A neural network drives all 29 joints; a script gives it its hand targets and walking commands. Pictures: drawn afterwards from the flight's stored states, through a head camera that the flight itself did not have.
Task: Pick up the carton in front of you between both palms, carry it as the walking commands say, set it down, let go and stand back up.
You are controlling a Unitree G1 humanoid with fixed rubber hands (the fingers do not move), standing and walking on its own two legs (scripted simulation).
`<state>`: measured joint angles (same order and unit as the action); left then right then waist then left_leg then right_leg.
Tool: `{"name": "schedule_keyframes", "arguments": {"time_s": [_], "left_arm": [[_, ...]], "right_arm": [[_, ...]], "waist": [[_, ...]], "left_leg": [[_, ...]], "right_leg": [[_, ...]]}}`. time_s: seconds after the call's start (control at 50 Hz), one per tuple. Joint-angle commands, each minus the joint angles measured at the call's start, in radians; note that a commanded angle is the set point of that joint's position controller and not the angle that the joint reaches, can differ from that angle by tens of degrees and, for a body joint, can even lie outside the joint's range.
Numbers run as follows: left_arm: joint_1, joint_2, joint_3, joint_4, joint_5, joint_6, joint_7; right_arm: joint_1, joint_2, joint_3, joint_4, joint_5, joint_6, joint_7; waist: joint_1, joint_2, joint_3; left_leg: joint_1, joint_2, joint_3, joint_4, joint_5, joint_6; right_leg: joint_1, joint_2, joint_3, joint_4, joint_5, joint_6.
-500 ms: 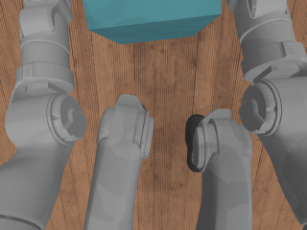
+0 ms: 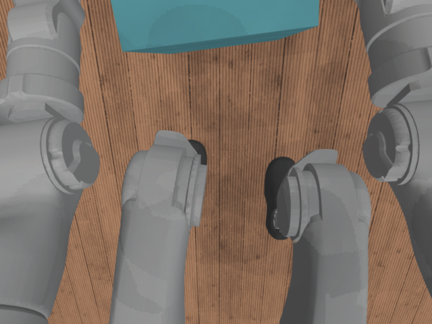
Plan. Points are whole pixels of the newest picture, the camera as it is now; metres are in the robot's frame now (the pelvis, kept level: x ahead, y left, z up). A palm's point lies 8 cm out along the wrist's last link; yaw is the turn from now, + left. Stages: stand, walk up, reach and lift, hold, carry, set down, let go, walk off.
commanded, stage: set down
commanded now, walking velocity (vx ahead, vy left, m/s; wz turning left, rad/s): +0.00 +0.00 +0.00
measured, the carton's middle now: out of the picture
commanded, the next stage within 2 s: let go in 1.12 s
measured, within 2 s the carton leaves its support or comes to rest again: neither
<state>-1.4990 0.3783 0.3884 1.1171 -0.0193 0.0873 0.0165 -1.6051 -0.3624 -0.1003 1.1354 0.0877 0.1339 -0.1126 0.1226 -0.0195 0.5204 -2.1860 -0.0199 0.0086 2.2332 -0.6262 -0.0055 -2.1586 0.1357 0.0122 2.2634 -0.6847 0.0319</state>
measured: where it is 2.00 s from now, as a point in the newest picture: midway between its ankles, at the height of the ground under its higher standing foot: (233, 203)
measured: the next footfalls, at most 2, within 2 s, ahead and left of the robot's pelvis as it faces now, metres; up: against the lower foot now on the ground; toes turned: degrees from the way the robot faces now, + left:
none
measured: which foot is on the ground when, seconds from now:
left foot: down 0.00-1.00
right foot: down 0.00-1.00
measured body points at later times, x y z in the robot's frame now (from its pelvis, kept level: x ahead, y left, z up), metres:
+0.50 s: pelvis -0.01 +0.00 +0.07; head +0.34 +0.05 +0.35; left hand +0.54 +0.29 -0.04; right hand +0.61 -0.08 -0.04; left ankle +0.10 +0.11 -0.33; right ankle +0.09 -0.11 -0.33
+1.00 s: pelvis +0.02 +0.00 +0.21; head +0.35 +0.04 +0.51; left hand +0.54 +0.30 +0.11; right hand +0.61 -0.09 +0.11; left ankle +0.10 +0.11 -0.33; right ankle +0.09 -0.11 -0.33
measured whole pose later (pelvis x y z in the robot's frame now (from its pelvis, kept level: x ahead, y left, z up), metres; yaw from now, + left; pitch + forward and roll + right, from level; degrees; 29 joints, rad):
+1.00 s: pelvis +0.02 +0.00 +0.21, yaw +1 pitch +47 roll -2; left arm -1.26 0.35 0.34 0.88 -0.07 0.24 -0.01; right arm -1.36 -0.31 -0.21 0.93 0.01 0.27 -0.08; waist 0.10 -0.05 -0.01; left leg -1.85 -0.05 -0.03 1.44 -0.41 0.00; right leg -1.80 0.08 0.03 1.45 -0.48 0.01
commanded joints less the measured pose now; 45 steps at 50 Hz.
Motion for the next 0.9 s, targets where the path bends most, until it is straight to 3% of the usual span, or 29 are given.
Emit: {"name": "schedule_keyframes", "arguments": {"time_s": [0.0, 0.1, 0.2, 0.24, 0.34, 0.46, 0.6, 0.66, 0.74, 0.88], "left_arm": [[-0.22, 0.145, -0.121, -0.078, -0.159, -0.038, 0.012], [-0.229, 0.227, -0.123, -0.18, -0.187, -0.012, 0.033], [-0.263, 0.234, -0.107, -0.259, -0.165, 0.059, 0.063], [-0.284, 0.208, -0.119, -0.278, -0.155, 0.093, 0.067], [-0.25, 0.099, -0.126, -0.199, -0.104, 0.125, 0.044], [-0.163, 0.08, -0.088, -0.197, -0.062, 0.092, 0.033], [-0.107, 0.153, -0.028, -0.341, -0.057, 0.113, 0.033], [-0.096, 0.167, -0.035, -0.399, -0.079, 0.137, 0.018], [-0.055, 0.15, -0.049, -0.391, -0.096, 0.155, -0.007], [0.008, 0.103, -0.043, -0.342, -0.052, 0.136, -0.032]], "right_arm": [[-0.28, -0.062, 0.135, -0.145, 0.125, -0.029, 0.006], [-0.276, -0.11, 0.12, -0.246, 0.131, -0.008, -0.007], [-0.318, -0.148, 0.046, -0.32, 0.074, 0.061, -0.037], [-0.305, -0.148, 0.009, -0.303, 0.053, 0.093, -0.041], [-0.191, -0.107, -0.093, -0.125, -0.017, 0.116, -0.005], [-0.165, -0.1, -0.127, -0.151, -0.055, 0.071, 0.014], [-0.162, -0.08, -0.065, -0.301, -0.026, 0.097, 0.011], [-0.165, -0.084, -0.056, -0.37, -0.024, 0.125, 0.002], [-0.13, -0.07, -0.065, -0.374, -0.038, 0.149, 0.004], [-0.017, -0.049, -0.123, -0.306, -0.076, 0.127, 0.027]], "waist": [[0.089, -0.096, -1.312], [0.095, -0.078, -1.525], [0.061, -0.057, -1.618], [0.043, -0.021, -1.597], [0.0, 0.032, -1.327], [0.019, 0.01, -1.438], [0.071, -0.06, -1.69], [0.065, -0.086, -1.766], [0.043, -0.104, -1.716], [0.022, -0.022, -1.607]], "left_leg": [[0.652, 0.001, -0.014, -0.132, 0.671, -0.001], [0.826, -0.008, -0.01, -0.167, 0.71, -0.002], [0.883, -0.022, 0.033, -0.268, 0.547, -0.001], [0.887, -0.024, 0.045, -0.32, 0.466, -0.002], [0.736, -0.013, 0.022, -0.421, 0.31, -0.018], [0.797, -0.029, 0.013, -0.476, 0.502, -0.032], [0.911, -0.04, 0.04, -0.607, 0.62, -0.026], [0.933, -0.042, 0.052, -0.664, 0.644, -0.023], [0.923, -0.042, 0.052, -0.746, 0.624, -0.022], [1.08, -0.035, 0.026, -0.878, 0.674, -0.037]], "right_leg": [[0.479, -0.052, -0.016, -0.122, 0.497, 0.011], [0.504, -0.05, -0.049, -0.15, 0.452, 0.005], [0.567, -0.03, -0.086, -0.248, 0.321, -0.014], [0.553, -0.024, -0.094, -0.299, 0.253, -0.025], [0.394, -0.033, -0.08, -0.398, 0.133, -0.039], [0.402, -0.033, -0.076, -0.477, 0.274, -0.025], [0.65, -0.015, -0.066, -0.612, 0.394, -0.014], [0.774, -0.01, -0.062, -0.671, 0.452, -0.012], [0.84, -0.015, -0.056, -0.751, 0.468, -0.007], [0.751, -0.02, -0.049, -0.906, 0.443, -0.001]]}}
